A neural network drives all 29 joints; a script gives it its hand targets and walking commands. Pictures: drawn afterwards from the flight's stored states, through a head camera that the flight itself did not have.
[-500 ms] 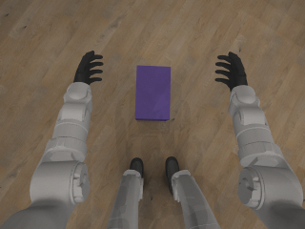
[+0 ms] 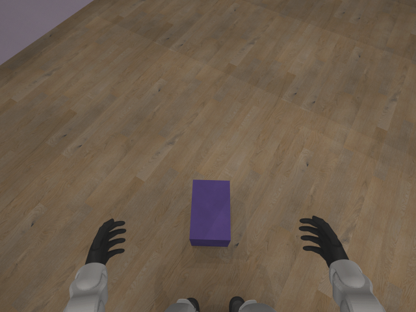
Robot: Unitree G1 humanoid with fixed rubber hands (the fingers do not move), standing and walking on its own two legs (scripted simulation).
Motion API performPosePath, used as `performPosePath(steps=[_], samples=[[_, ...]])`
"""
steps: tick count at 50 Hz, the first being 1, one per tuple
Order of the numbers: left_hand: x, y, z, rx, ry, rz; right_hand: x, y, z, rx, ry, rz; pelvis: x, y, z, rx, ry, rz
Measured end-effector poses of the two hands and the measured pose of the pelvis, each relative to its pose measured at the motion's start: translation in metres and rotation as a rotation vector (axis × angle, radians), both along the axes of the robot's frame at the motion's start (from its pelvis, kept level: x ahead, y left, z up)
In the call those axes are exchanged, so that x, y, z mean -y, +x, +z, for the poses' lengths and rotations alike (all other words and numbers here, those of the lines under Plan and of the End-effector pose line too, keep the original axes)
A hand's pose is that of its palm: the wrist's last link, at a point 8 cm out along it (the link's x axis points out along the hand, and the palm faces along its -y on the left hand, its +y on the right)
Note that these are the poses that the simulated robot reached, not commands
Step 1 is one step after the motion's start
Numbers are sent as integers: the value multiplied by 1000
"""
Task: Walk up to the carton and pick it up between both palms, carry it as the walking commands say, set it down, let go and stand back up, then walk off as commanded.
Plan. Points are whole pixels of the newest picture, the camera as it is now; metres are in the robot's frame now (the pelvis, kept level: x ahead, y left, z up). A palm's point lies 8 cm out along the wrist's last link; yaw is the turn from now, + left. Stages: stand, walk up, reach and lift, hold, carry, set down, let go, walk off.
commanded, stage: let go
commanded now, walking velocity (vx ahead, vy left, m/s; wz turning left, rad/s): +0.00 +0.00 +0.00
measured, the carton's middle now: (210, 213) +0.48 +0.00 -0.68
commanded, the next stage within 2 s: stand in 0.64 s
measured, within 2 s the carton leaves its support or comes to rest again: neither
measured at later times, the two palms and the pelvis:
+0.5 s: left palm (84, 291) +0.17 +0.24 -0.06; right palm (348, 278) +0.18 -0.23 -0.05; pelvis +0.00 +0.00 +0.01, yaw +0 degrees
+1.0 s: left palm (74, 290) +0.18 +0.26 -0.06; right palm (371, 287) +0.17 -0.28 -0.07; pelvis +0.02 -0.01 +0.01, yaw +0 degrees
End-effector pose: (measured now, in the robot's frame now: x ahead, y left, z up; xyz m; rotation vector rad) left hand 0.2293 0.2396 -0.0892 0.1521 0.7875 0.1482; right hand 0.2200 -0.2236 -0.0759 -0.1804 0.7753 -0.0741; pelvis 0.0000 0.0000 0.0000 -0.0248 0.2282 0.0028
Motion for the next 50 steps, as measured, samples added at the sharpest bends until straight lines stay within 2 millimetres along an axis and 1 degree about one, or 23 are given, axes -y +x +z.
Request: performPosePath(steps=[3,5,7,11,19,31,38,42,45,50], samples=[[-4,-18,8,-12,-2,13,1,-13,7,-8,5,-4,-1,4,5,65,-1,1],[-6,-26,15,-3,-2,15,2,-19,13,-4,4,-8,-1,7,7,101,0,3],[-8,-30,20,6,-7,19,3,-23,17,5,4,-9,-1,9,8,134,1,4],[-6,-37,25,7,-23,15,5,-26,23,14,4,-15,-1,9,9,185,1,6],[-5,-51,25,-15,-37,10,4,-33,28,15,13,-6,-1,6,10,252,2,8],[-2,-60,32,6,-14,22,9,-43,23,-30,11,-30,4,2,8,293,14,7],[-12,-59,34,44,49,48,36,-50,13,-1,-46,-54,10,10,7,282,23,6],[-18,-55,36,58,73,46,47,-54,9,-16,-75,-62,11,14,7,277,24,6],[-19,-53,36,58,78,49,51,-55,8,-27,-88,-66,10,16,7,273,23,6],[-21,-53,34,50,82,57,52,-55,6,-30,-94,-70,10,18,7,270,22,6]])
